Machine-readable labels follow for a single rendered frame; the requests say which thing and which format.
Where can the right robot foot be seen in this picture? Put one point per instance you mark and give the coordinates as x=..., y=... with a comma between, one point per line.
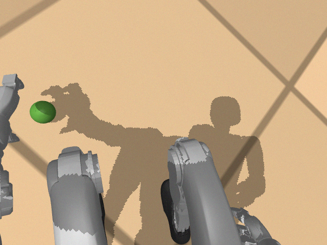
x=168, y=207

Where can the left robot hand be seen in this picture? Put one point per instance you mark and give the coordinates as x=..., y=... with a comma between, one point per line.
x=9, y=99

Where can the right robot hand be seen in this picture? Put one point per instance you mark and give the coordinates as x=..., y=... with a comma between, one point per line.
x=253, y=231

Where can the left robot foot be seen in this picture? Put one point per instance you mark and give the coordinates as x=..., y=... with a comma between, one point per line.
x=103, y=210

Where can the ball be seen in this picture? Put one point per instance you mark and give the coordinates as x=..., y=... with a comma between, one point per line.
x=42, y=112

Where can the left robot arm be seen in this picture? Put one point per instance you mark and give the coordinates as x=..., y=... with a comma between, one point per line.
x=6, y=189

